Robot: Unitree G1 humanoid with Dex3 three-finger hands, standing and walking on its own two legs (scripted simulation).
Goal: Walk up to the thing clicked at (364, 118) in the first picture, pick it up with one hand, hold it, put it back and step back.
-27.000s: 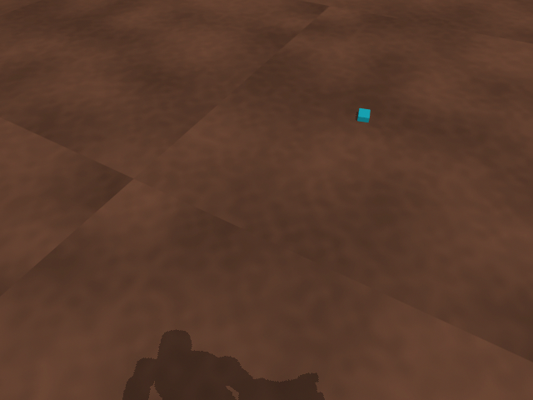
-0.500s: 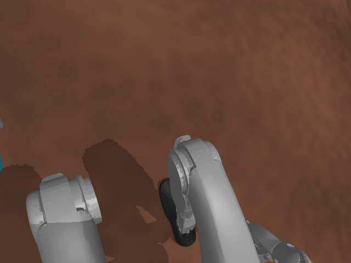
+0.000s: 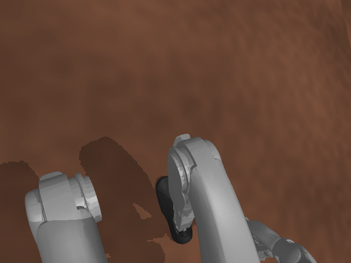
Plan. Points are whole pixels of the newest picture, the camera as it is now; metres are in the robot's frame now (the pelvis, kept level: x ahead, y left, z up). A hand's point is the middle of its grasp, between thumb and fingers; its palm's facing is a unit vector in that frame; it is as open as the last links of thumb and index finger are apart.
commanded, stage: open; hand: left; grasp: from above
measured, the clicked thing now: out of the picture +0.39 +0.32 -0.27
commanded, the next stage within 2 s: withdraw in 0.62 s
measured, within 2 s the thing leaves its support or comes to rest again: rests again in 0.92 s
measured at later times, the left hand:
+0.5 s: hand out of the picture +0.39 +0.31 -0.25, palm faces -0.49 -0.12 -0.86, open 14.5 cm
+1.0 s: hand out of the picture +0.42 +0.32 -0.22, palm faces -0.34 -0.13 -0.93, open 14.4 cm
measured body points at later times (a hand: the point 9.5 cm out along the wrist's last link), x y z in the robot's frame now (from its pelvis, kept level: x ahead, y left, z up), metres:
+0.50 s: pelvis +0.00 +0.00 +0.00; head +0.25 +0.14 +0.35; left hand +0.41 +0.31 -0.20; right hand +0.08 -0.27 -0.06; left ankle +0.05 +0.12 -0.25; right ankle +0.12 -0.15 -0.25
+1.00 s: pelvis +0.00 +0.00 +0.00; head +0.24 +0.13 +0.36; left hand +0.43 +0.32 -0.17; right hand +0.09 -0.27 -0.06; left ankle +0.05 +0.12 -0.25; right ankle +0.12 -0.15 -0.25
